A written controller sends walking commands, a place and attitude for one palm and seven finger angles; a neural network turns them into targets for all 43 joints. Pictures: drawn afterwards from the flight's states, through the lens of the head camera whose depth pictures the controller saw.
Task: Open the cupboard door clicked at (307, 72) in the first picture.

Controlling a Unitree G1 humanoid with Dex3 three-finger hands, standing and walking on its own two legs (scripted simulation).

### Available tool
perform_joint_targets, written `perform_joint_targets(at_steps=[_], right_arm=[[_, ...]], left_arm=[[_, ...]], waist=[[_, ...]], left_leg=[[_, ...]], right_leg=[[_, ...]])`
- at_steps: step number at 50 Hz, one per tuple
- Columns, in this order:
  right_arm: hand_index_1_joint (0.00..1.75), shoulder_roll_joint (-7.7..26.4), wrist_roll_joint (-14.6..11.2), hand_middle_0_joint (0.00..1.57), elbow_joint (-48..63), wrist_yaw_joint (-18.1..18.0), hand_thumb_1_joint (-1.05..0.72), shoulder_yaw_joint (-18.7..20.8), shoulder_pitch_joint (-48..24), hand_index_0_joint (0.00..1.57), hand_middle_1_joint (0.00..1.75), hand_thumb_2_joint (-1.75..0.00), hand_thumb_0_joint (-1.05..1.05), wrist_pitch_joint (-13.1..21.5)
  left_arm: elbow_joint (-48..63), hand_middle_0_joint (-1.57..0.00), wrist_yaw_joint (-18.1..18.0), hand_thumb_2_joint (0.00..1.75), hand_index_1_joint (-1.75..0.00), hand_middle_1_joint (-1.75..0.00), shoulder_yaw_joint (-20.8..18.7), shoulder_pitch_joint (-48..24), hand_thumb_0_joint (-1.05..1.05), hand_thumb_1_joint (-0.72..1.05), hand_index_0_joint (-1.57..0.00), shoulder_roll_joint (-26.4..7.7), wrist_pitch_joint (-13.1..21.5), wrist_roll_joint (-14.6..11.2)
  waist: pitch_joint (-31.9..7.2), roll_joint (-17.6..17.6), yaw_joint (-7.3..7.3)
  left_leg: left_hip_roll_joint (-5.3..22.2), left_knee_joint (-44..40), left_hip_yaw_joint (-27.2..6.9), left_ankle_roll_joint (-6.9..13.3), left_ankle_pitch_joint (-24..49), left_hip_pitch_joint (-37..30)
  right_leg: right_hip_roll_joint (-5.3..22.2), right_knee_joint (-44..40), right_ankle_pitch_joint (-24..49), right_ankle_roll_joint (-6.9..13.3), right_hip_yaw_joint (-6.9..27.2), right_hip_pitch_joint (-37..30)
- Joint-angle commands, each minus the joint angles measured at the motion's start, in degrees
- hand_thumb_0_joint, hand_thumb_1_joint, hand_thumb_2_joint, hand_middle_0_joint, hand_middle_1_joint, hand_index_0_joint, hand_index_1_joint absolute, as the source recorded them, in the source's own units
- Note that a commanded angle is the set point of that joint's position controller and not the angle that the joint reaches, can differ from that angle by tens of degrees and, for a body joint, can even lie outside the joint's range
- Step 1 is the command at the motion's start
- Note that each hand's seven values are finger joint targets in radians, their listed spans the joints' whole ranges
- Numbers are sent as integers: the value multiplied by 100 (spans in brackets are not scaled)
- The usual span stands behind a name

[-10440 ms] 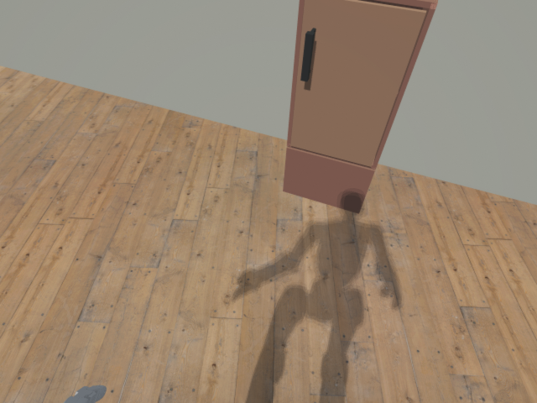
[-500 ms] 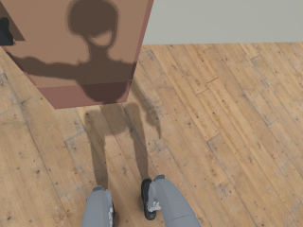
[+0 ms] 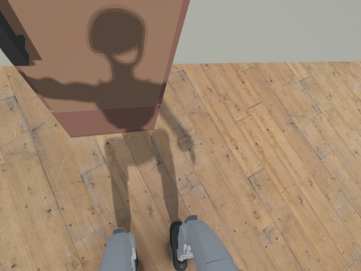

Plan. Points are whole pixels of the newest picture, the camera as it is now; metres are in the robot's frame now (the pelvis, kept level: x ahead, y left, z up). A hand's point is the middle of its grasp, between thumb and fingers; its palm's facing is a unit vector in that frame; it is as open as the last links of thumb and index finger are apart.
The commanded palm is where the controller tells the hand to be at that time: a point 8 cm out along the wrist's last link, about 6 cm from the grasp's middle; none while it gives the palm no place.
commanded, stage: slide the fingers in behind the handle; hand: left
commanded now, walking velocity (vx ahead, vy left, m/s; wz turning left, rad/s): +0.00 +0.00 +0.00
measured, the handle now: (1, 20) +0.57 +0.27 +0.07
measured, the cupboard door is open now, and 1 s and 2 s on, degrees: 0 0 0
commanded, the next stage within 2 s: close the thumb around the handle in 1.70 s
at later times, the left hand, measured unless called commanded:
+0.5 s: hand out of the picture +0.52 +0.31 +0.06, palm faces +0.08 -1.00 -0.01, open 14.0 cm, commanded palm +0.51 +0.33 +0.07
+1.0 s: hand out of the picture +0.52 +0.28 +0.07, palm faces +0.07 -1.00 -0.02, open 14.0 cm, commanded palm +0.51 +0.30 +0.07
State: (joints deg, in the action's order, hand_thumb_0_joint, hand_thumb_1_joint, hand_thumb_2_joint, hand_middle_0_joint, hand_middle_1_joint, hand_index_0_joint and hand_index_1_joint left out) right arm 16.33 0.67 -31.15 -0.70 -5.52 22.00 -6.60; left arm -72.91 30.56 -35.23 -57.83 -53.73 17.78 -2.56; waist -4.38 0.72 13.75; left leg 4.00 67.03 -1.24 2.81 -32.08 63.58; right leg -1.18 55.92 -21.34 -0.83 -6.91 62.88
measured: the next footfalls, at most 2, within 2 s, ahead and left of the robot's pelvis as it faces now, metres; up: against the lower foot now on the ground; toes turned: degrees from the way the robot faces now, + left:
none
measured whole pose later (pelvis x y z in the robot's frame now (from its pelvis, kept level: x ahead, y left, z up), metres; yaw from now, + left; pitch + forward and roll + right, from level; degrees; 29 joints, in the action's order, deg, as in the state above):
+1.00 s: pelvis +0.00 -0.01 +0.01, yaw +0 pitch +27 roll -6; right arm 15.5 1.0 -32.6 0.0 -4.5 22.6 -6.6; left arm -69.6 23.9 -30.5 -54.9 -44.4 20.3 -4.2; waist -4.9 1.1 12.8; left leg 3.7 65.1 -0.5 2.5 -31.5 60.6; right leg -1.1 55.4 -21.3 -0.5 -6.0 60.8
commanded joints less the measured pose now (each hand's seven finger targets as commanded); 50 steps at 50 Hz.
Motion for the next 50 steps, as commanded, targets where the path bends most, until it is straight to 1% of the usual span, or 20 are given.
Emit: perform_joint_targets(at_steps=[1, 5, 7, 9, 12, 14, 17, 19, 23, 24, 27, 31, 34, 36, 37, 39, 41, 45, 47, 50], right_arm=[[30, 1302, 49, 20, 30, -71, -90, 466, 1327, 20, 30, -90, 0, 10], [30, 1317, 9, 20, 13, -94, -90, 428, 1285, 20, 30, -90, 0, 5], [30, 1309, -4, 20, 47, -101, -90, 395, 1267, 20, 30, -90, 0, 7], [30, 1312, 6, 20, 11, -109, -90, 393, 1295, 20, 30, -90, 0, 9], [30, 1298, 4, 20, -1, -99, -90, 392, 1305, 20, 30, -90, 0, 6], [30, 1289, 6, 20, -38, -92, -90, 403, 1336, 20, 30, -90, 0, -3], [30, 1279, 7, 20, -10, -78, -90, 406, 1329, 20, 30, -90, 0, 3], [30, 1276, 18, 20, -13, -71, -90, 399, 1346, 20, 30, -90, 0, 14], [30, 1237, 42, 20, -15, -30, -90, 440, 1374, 20, 30, -90, 0, 2], [30, 1253, 44, 20, -35, -22, -90, 453, 1386, 20, 30, -90, 0, -8], [30, 1224, 49, 20, -96, -5, -90, 475, 1363, 20, 30, -90, 0, 0], [30, 1225, 71, 20, -157, -3, -90, 502, 1412, 20, 30, -90, 0, -8], [30, 1189, 78, 20, -212, 11, -90, 545, 1429, 20, 30, -90, 0, -1], [30, 1182, 67, 20, -232, 0, -90, 529, 1383, 20, 30, -90, 0, -4], [30, 1193, 64, 20, -215, -15, -90, 515, 1372, 20, 30, -90, 0, -4], [30, 1185, 87, 20, -154, -15, -90, 511, 1393, 20, 30, -90, 0, 0], [30, 1160, 93, 20, -102, 3, -90, 508, 1354, 20, 30, -90, 0, 8], [30, 1145, 72, 20, -53, 23, -90, 511, 1292, 20, 30, -90, 0, 3], [30, 1152, 56, 20, -59, 16, -90, 535, 1287, 20, 30, -90, 0, -2], [30, 1162, 68, 20, -94, 2, -90, 560, 1312, 20, 30, -90, 0, 6]], left_arm=[[1384, -30, 9, 30, -120, -120, -273, -2020, 0, -50, -30, -2118, 415, -138], [1093, -30, 97, 30, -120, -120, -154, -2159, 0, -50, -30, -2031, 322, -186], [1043, -30, 118, 30, -120, -120, -118, -2142, 0, -50, -30, -2036, 280, -177], [1231, -30, 105, 30, -120, -120, -114, -2310, 0, -50, -30, -2068, 314, -167], [1166, -30, 71, 30, -120, -120, -82, -2243, 0, -50, -30, -1959, 274, -197], [1322, -30, 53, 30, -120, -120, 4, -2325, 0, -50, -30, -1844, 283, -196], [1257, -30, -9, 30, -120, -120, -47, -2224, 0, -50, -30, -1813, 226, -226], [1378, -30, -66, 30, -120, -120, -146, -2274, 0, -50, -30, -1970, 243, -183], [1658, -30, -191, 30, -120, -120, 21, -2225, 0, -50, -30, -1610, 320, -198], [1641, -30, -215, 30, -120, -120, -78, -2110, 0, -50, -30, -1682, 316, -196], [1727, -30, -268, 30, -120, -120, 230, -2276, 0, -50, -30, -1246, 343, -237], [1754, -30, -339, 30, -120, -120, 264, -2124, 0, -50, -30, -1072, 412, -275], [1920, -30, -385, 30, -120, -120, 411, -2121, 0, -50, -30, -722, 469, -357], [1544, -30, -431, 30, -120, -120, 473, -2061, 0, -50, -30, -574, 409, -382], [1396, -30, -490, 30, -120, -120, 350, -2020, 0, -50, -30, -742, 382, -368], [1628, -30, -581, 30, -120, -120, 260, -2056, 0, -50, -30, -909, 449, -296], [1565, -30, -682, 30, -120, -120, 216, -1906, 0, -50, -30, -955, 489, -231], [1500, -30, -690, 30, -120, -120, 347, -1912, 0, -50, -30, -781, 607, -235], [1453, -30, -644, 30, -120, -120, 394, -1800, 0, -50, -30, -635, 614, -302], [1649, -30, -631, 30, -120, -120, 286, -1915, 0, -50, -30, -691, 670, -378]], waist=[[-3266, 1979, -118], [-3002, 1709, 15], [-3000, 1671, -16], [-3197, 1897, -15], [-3186, 1750, -1], [-3277, 2007, 6], [-3220, 1725, -11], [-3333, 1927, -57], [-3348, 2055, -73], [-3442, 1997, -109], [-3236, 1959, 9], [-3253, 1902, -44], [-3351, 1993, -27], [-2938, 1672, 29], [-2775, 1549, -7], [-3066, 1741, -92], [-2999, 1582, -125], [-2905, 1485, -85], [-2965, 1396, -82], [-3254, 1538, -113]], left_leg=[[3, -691, -540, -284, 4325, -2953], [-12, -633, -503, -191, 3835, -2596], [-45, -641, -444, -145, 3520, -2368], [-24, -632, -504, -186, 3713, -2591], [-31, -616, -493, -168, 3631, -2493], [-1, -626, -536, -210, 3867, -2778], [-35, -626, -482, -157, 3609, -2510], [-26, -645, -495, -182, 3760, -2608], [-6, -706, -561, -233, 4029, -2950], [8, -722, -564, -254, 4089, -3024], [5, -772, -562, -246, 3939, -3064], [7, -838, -620, -299, 4140, -3276], [24, -855, -642, -345, 4406, -3577], [-2, -905, -602, -296, 3972, -3198], [-27, -939, -547, -251, 3717, -2944], [-51, -948, -505, -256, 3873, -3005], [-57, -948, -457, -233, 3805, -2828], [-86, -936, -380, -190, 3524, -2613], [-94, -944, -367, -175, 3499, -2652], [-76, -906, -413, -210, 3788, -2901]], right_leg=[[-253, -142, 1542, 182, 235, -1154], [-267, -143, 1408, 152, 250, -1060], [-266, -144, 1371, 161, 281, -1206], [-254, -101, 1364, 169, 263, -1079], [-256, -107, 1382, 160, 264, -1118], [-250, -100, 1381, 167, 242, -942], [-258, -135, 1407, 154, 276, -1147], [-251, -97, 1468, 172, 269, -1168], [-252, -134, 1448, 186, 242, -1019], [-257, -153, 1445, 176, 231, -1059], [-256, -239, 1367, 159, 230, -953], [-260, -288, 1354, 187, 210, -956], [-258, -327, 1412, 188, 192, -858], [-256, -363, 1281, 179, 189, -877], [-249, -378, 1279, 181, 216, -1028], [-232, -327, 1458, 193, 262, -1251], [-233, -319, 1564, 189, 286, -1437], [-232, -308, 1596, 189, 337, -1568], [-233, -330, 1598, 182, 343, -1592], [-224, -286, 1691, 181, 340, -1557]])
